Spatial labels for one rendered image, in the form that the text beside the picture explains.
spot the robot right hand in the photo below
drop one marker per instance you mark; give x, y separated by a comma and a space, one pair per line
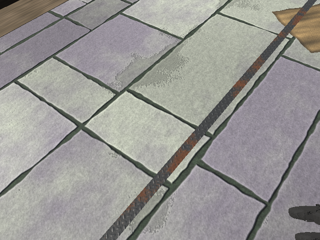
309, 213

